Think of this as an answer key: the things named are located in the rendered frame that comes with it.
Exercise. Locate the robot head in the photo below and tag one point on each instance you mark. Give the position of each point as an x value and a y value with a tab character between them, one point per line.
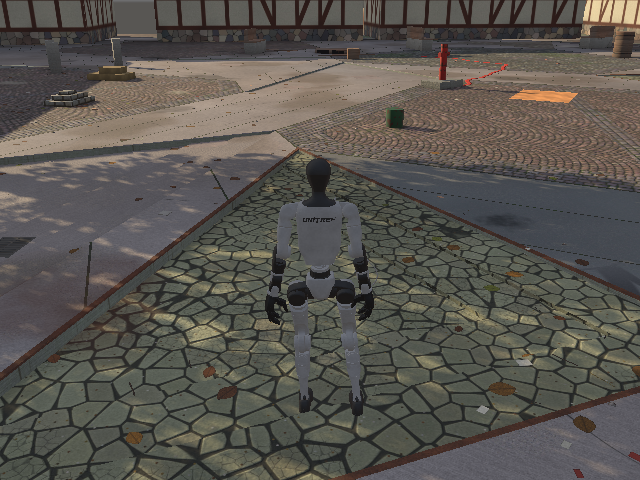
318	173

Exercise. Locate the robot right hand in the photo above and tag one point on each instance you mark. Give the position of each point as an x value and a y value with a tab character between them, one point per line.
368	306

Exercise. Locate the left robot forearm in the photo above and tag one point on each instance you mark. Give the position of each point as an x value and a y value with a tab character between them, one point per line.
277	273

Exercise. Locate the robot left hand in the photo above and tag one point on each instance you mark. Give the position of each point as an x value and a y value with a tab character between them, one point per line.
269	308

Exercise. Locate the right robot forearm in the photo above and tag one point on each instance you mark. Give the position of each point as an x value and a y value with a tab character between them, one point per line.
362	272

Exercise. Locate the left robot upper arm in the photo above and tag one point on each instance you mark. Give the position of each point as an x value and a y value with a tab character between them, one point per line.
287	212

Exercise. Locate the left robot shin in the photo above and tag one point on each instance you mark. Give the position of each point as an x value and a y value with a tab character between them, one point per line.
302	364

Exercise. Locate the right robot upper arm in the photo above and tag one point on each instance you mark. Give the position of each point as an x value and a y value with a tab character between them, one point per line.
350	211

